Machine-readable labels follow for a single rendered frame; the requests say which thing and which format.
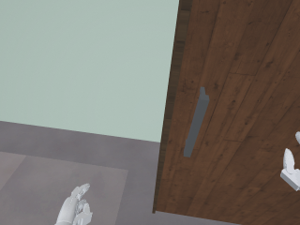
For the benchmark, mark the wardrobe door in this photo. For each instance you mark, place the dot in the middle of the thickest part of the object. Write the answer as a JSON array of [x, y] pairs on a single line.
[[246, 55]]

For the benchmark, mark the left robot hand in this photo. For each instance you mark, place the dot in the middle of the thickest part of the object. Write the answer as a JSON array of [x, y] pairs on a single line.
[[70, 210]]

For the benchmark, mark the right robot hand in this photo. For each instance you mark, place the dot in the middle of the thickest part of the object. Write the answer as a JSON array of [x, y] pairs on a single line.
[[289, 174]]

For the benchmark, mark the handle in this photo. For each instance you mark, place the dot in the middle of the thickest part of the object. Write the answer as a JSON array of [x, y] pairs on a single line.
[[196, 123]]

